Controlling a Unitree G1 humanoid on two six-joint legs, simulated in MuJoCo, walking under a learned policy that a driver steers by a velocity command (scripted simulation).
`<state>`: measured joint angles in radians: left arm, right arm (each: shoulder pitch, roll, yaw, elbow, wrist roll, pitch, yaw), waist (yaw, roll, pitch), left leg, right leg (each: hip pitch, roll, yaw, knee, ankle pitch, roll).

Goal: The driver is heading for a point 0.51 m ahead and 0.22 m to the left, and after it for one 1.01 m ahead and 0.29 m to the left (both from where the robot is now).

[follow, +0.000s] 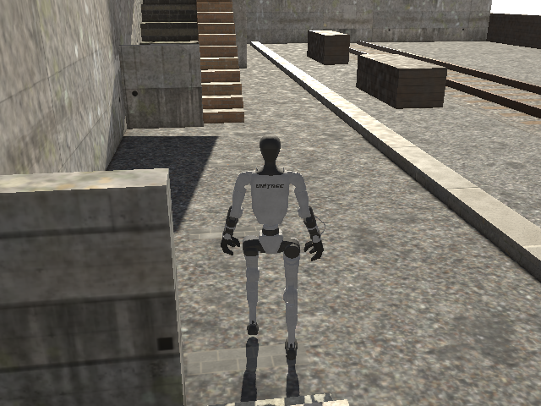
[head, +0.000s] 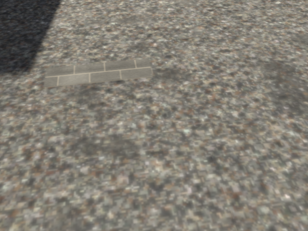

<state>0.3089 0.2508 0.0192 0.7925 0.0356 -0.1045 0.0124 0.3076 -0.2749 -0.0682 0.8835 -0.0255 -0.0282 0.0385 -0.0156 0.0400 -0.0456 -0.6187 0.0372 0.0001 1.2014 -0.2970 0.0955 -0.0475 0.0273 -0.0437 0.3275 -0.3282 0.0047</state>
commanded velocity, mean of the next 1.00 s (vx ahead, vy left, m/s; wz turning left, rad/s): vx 0.58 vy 0.00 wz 0.54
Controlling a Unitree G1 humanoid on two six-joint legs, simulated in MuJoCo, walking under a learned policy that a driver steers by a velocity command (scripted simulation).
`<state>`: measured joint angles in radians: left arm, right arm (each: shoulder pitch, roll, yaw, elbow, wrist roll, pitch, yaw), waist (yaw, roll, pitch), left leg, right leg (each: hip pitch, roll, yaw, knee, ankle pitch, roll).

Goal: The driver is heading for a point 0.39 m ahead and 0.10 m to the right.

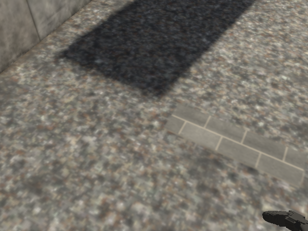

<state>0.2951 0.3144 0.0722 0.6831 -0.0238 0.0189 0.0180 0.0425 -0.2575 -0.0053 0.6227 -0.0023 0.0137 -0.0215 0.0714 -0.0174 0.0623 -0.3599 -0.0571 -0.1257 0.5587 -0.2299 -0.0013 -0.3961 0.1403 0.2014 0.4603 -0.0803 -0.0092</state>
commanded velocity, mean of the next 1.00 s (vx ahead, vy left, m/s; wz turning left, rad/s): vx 0.02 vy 0.00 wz -0.14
